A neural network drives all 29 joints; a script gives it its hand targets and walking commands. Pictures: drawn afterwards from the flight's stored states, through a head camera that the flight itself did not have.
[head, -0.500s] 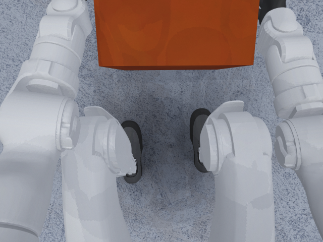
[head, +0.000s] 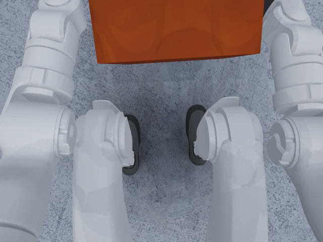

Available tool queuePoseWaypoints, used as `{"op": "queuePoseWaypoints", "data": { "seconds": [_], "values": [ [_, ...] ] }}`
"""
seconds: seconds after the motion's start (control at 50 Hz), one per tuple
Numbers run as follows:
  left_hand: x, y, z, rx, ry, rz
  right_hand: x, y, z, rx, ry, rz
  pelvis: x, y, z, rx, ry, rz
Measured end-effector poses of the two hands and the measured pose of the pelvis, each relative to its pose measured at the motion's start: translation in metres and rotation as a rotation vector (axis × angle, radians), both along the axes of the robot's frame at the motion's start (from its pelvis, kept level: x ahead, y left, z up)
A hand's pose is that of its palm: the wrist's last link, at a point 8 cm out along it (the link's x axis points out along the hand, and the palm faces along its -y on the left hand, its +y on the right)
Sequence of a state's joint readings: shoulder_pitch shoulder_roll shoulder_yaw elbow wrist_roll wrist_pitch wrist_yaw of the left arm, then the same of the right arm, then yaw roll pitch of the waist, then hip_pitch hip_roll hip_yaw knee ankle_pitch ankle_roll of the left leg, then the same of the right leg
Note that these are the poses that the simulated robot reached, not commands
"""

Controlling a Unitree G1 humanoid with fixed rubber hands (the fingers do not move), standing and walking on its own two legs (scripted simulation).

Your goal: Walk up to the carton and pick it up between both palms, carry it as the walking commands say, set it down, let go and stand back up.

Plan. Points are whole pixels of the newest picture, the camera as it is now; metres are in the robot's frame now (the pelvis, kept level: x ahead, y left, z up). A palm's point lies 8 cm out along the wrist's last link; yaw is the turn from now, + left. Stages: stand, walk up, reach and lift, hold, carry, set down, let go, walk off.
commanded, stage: reach and lift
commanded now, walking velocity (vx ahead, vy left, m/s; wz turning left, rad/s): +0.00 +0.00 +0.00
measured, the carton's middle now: (173, 12) +0.53 -0.02 -0.20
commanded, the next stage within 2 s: none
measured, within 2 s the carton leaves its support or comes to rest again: neither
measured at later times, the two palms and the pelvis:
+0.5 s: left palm out of the picture +0.54 +0.16 -0.06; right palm (300, 1) +0.50 -0.20 -0.07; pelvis -0.02 +0.00 +0.03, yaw +1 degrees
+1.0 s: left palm out of the picture +0.53 +0.17 +0.01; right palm out of the picture +0.50 -0.19 +0.02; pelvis -0.02 +0.00 +0.09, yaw +1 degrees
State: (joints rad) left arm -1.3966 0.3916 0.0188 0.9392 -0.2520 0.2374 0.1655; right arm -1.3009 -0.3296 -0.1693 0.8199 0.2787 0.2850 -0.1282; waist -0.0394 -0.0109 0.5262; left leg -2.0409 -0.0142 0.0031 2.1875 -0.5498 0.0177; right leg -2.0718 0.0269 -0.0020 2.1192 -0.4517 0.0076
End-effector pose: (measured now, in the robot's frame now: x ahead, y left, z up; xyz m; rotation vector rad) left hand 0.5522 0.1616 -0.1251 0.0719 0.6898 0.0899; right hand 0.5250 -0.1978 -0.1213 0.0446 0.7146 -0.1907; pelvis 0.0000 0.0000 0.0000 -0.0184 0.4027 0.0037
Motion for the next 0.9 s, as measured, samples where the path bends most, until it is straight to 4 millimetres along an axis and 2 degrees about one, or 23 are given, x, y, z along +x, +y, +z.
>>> {"op": "queuePoseWaypoints", "data": {
  "seconds": [0.22, 0.34, 0.54, 0.74, 0.9],
  "values": [
    [-0.002, 0.003, 0.022, 0.014, 0.002, -0.010, -0.007, 0.003, 0.013, 0.033, -0.001, -0.018, -0.003, 0.001, 0.012, -0.006, -0.008, 0.008],
    [-0.008, -0.002, 0.038, 0.016, 0.007, -0.019, -0.016, -0.001, 0.030, 0.034, -0.001, -0.030, -0.008, 0.000, 0.020, -0.002, -0.027, 0.010],
    [-0.012, -0.007, 0.076, 0.031, -0.009, -0.034, -0.026, -0.005, 0.061, 0.043, -0.018, -0.042, -0.020, -0.002, 0.036, 0.002, -0.054, 0.012],
    [-0.017, -0.002, 0.098, 0.031, 0.006, -0.037, -0.030, 0.000, 0.087, 0.024, -0.008, -0.030, -0.025, -0.001, 0.054, -0.003, -0.065, 0.014],
    [-0.024, 0.005, 0.119, 0.028, 0.010, -0.033, -0.029, 0.006, 0.119, 0.007, -0.007, -0.017, -0.024, 0.002, 0.072, -0.008, -0.087, 0.016]
  ]
}}
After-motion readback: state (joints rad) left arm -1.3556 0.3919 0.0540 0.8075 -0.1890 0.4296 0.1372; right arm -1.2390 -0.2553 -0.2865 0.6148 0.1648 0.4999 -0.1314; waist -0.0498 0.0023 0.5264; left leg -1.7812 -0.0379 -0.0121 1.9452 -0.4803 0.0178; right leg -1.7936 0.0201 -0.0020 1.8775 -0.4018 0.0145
